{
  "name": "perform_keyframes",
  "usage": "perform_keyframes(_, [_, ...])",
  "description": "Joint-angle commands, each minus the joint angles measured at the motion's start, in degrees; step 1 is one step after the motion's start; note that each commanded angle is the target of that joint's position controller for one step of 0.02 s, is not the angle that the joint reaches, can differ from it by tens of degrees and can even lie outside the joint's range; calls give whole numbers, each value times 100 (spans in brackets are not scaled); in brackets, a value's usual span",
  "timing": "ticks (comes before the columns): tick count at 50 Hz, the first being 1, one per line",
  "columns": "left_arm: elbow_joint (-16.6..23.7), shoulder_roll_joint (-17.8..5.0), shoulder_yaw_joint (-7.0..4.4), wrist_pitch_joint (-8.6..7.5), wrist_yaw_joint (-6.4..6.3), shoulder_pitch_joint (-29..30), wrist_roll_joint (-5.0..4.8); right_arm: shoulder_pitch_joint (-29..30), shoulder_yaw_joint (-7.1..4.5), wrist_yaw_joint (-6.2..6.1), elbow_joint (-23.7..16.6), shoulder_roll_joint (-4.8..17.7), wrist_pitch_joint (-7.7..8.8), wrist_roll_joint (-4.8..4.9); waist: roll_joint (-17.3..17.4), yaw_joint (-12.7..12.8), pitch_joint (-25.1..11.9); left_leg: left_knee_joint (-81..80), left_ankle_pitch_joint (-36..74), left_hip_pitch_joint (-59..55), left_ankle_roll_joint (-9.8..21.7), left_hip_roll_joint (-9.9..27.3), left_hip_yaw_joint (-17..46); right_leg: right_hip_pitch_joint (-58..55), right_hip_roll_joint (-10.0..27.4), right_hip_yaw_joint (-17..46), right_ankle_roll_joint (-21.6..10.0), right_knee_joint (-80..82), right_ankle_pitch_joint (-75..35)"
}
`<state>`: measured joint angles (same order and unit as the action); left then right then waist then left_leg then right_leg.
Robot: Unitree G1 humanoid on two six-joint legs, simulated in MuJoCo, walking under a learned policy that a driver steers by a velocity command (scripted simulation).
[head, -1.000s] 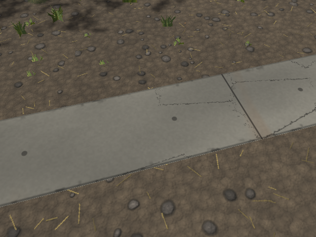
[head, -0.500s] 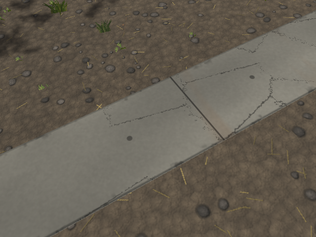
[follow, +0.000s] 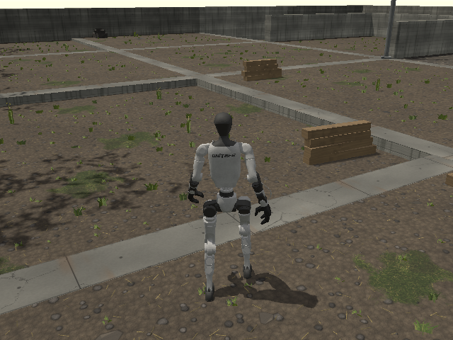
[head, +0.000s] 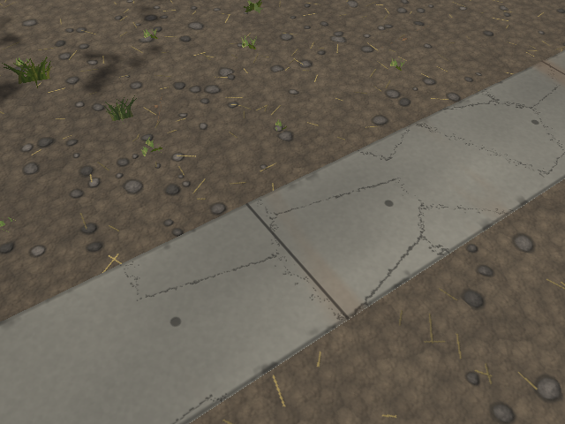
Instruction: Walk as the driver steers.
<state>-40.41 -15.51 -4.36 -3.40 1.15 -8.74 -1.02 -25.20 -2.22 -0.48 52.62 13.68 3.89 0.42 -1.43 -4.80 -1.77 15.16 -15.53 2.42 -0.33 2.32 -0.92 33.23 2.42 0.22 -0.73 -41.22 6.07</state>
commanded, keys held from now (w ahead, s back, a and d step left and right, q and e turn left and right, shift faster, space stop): w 0.22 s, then w+q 0.78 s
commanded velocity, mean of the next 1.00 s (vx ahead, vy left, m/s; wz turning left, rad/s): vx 0.48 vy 0.00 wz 0.32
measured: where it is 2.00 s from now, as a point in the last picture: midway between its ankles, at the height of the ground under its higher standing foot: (161, 282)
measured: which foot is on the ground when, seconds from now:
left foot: down 0.00-0.16, up 0.18-0.66, down 0.68-1.00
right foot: up 0.00-0.12, down 0.14-0.68, up 0.70-1.00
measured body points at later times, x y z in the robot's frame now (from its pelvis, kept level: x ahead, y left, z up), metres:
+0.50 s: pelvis +0.23 -0.05 -0.01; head +0.25 -0.05 +0.44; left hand +0.24 +0.22 -0.13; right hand +0.42 -0.29 -0.11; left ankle +0.41 +0.12 -0.68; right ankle +0.15 -0.15 -0.75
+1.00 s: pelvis +0.53 +0.04 -0.01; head +0.55 +0.05 +0.44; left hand +0.63 +0.30 -0.12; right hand +0.61 -0.18 -0.15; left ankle +0.46 +0.09 -0.75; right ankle +0.75 -0.06 -0.70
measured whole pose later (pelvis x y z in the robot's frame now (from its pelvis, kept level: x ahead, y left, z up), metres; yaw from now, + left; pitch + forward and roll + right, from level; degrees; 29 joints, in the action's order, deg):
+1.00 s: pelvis +0.53 +0.04 -0.01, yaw +22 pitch +3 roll +1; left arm -42.4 -12.4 3.1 -3.6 1.2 -6.6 4.2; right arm -23.8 -1.1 5.4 50.1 11.0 7.2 -3.8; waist -1.5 -5.3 -0.7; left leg 23.4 -15.7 9.6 6.0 -8.4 6.1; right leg 38.6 5.9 3.9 1.5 -40.2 2.7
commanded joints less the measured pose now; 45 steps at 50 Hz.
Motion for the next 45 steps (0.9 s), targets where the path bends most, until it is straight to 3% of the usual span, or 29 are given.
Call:
perform_keyframes(1, [677, -102, 65, -146, 87, 1120, -53, -49, -248, -10, -254, 1130, 43, 59, 1017, -164, 616, -629, 511, 211, 1015, 1100, 796, 34, -147, -309, 19, 677, 28])
perform_keyframes(3, [720, -210, 56, -167, 117, 1129, -74, -64, -281, 1, -220, 1197, 19, 118, 1051, -101, 699, -505, 474, 164, 1013, 1283, 921, -203, -131, -288, -112, 957, 262])
perform_keyframes(5, [601, -398, -21, -182, 106, 659, -65, 112, -315, 6, -227, 1289, -18, 154, 1039, 282, 547, -77, 1234, 244, 901, 1319, 846, -1037, -256, -380, -307, 1308, 268])
perform_keyframes(6, [390, -595, -131, -173, 62, 32, -49, 168, -295, 5, -241, 1234, -18, 147, 909, 604, 181, 611, 2177, 417, 776, 1125, 613, -1983, -390, -452, -442, 1441, 255])
perform_keyframes(7, [140, -903, -272, -165, -8, -939, -29, 283, -220, 10, -311, 1013, 8, 90, 585, 1068, -466, 1977, 2425, 1057, 546, 789, 224, -3413, -3, -1, -675, 1401, 237])
perform_keyframes(8, [20, -1546, -411, -114, -69, -1818, 117, 102, -40, 18, -586, 453, 109, -2, -896, 1235, -1414, 4377, 817, 3207, 74, 37, -290, -5546, 1548, 2339, -1435, 1642, 963])
perform_keyframes(9, [-69, -1365, -333, -120, -36, -1974, 89, 111, -40, 16, -587, 497, 259, 71, -1447, 1207, -1782, 5552, -1587, 4017, 66, -279, 483, -5503, 2084, 4139, -1841, 2545, 1664])
perform_keyframes(10, [-38, -1008, -188, -148, -15, -1519, 61, 425, -179, 59, -678, 953, 330, 218, -1043, 1076, -953, 6015, -1279, 4522, 188, 111, 650, -4869, 1931, 3471, -1634, 2616, 1842])
perform_keyframes(11, [20, -750, -104, -150, -5, -1126, 45, 723, -184, 76, -723, 978, 340, 224, -703, 918, -473, 5926, -753, 4476, 292, 374, 505, -4164, 1649, 2681, -1428, 2678, 1617])
perform_keyframes(12, [51, -580, -46, -156, 16, -755, 60, 828, -183, 69, -702, 871, 311, 148, -346, 750, -117, 5620, -308, 4312, 285, 535, 457, -3519, 1397, 2109, -1310, 2886, 1220])
perform_keyframes(13, [61, -428, -4, -190, 35, -511, 101, 792, -211, 54, -663, 810, 232, 83, -355, 574, 83, 5366, 22, 4012, 286, 682, 491, -3043, 1172, 1629, -1168, 3078, 767])
perform_keyframes(14, [19, -433, -16, -224, 39, -413, 119, 649, -192, 72, -629, 672, 150, 94, -537, 439, 126, 5279, 217, 3725, 243, 727, 507, -2704, 1126, 1342, -1178, 3248, 452])
perform_keyframes(15, [-46, -416, -25, -279, 41, -396, 116, 604, -175, 78, -603, 564, 75, 106, -469, 374, 198, 5229, 339, 3661, 196, 723, 510, -2533, 1088, 1065, -1190, 3351, 47])
perform_keyframes(18, [-275, -490, -69, -365, -6, -589, 183, 903, -198, 45, -734, 515, -31, 109, -179, 385, 412, 4743, 908, 4040, 98, 562, 756, -2498, 1051, 401, -1173, 3443, -819])
perform_keyframes(23, [-455, -664, -84, -363, -119, -713, 132, 1829, -124, 190, -1080, 368, 29, 52, -83, 646, 598, 2884, 2327, 3793, 164, 309, 405, -2607, 986, -407, -937, 3599, -1020])
perform_keyframes(28, [-737, -801, -129, -194, -176, -1147, 38, 2573, -74, 383, -1566, 328, 30, 73, -3, 885, 775, 2099, 1857, 4152, 405, 215, 108, -3784, 1320, -702, -797, 3162, -1615])
perform_keyframes(31, [-706, -1054, -187, -38, -247, -1053, 23, 2377, -177, 460, -1747, 539, 4, 81, -303, 624, 364, 2042, 908, 3374, 688, -241, -439, -4137, 1347, -968, -604, 2139, -4214])
perform_keyframes(32, [-683, -1123, -199, 21, -283, -1017, 39, 1884, -282, 462, -1683, 725, -12, 90, -428, 341, 21, 2073, 655, 2681, 824, -481, -588, -4099, 1288, -1050, -536, 1356, -5066])
perform_keyframes(33, [-653, -1136, -181, 66, -312, -928, 30, 996, -446, 418, -1496, 1011, -17, 109, -374, -158, -452, 1749, 880, 1353, 1032, -711, -589, -3611, 1101, -1179, -380, 139, -5084])
perform_keyframes(34, [-524, -1014, -110, 24, -342, -1005, 98, 102, -632, 292, -1334, 1507, -68, 100, 212, -508, -1036, 1589, 928, -482, 1376, -7, 643, -2178, 846, -1186, -151, -1634, -3356])
perform_keyframes(35, [-956, 438, 469, -303, 504, -3076, 1511, -1378, -259, 185, -779, 1175, 52, -401, 1325, 213, -3401, 1193, 491, -4245, 2989, 1138, 3766, -85, -306, -277, 107, -2632, 2353])
perform_keyframes(36, [-780, -91, 312, -421, 532, -1516, 794, -1733, -393, 173, -480, 986, 120, -540, 441, -886, -1282, 608, -1050, -3673, 2402, 1212, 4670, 1936, -592, 625, -92, -3764, 2190])
perform_keyframes(37, [-420, -243, 347, -542, 425, -426, 526, -1117, -419, 175, -474, 1015, 270, -467, 669, -875, 167, 367, -1157, -2383, 1896, 1141, 3751, 2714, -200, 854, -165, -4067, 1869])
perform_keyframes(38, [-331, -570, 273, -558, 261, -361, 494, -451, -281, 222, -564, 704, 308, -375, 173, -447, 0, 197, -769, -1315, 1897, 994, 3429, 2090, 20, 882, -255, -3709, 1532])
perform_keyframes(39, [-258, -531, 322, -528, 114, -533, 652, 99, -118, 256, -515, 378, 352, -329, 270, 18, -115, 122, -73, -411, 1880, 892, 2907, 1411, 261, 881, -311, -3388, 1157])
perform_keyframes(40, [-298, -420, 365, -430, 7, -607, 763, 614, -3, 303, -625, 182, 335, -357, 192, 350, 43, -151, 132, 632, 1831, 803, 2602, 750, 452, 827, -292, -3195, 991])
perform_keyframes(41, [-252, -362, 398, -322, -49, -693, 727, 1027, 46, 311, -781, 120, 342, -364, 319, 580, -14, -331, 153, 1335, 1936, 774, 2579, 367, 477, 776, -211, -3053, 1131])
perform_keyframes(43, [-170, -338, 478, -180, -103, -655, 629, 1317, -11, 346, -905, 393, 464, -348, 237, 612, 16, -464, 202, 1913, 1890, 514, 2119, 227, 486, 586, 6, -2452, 954])
perform_keyframes(45, [-40, -217, 556, -175, -111, -293, 562, 1155, -43, 408, -888, 595, 515, -460, 140, 473, 147, -379, 874, 2357, 1762, 154, 1588, -113, 412, 239, 192, -1235, 58])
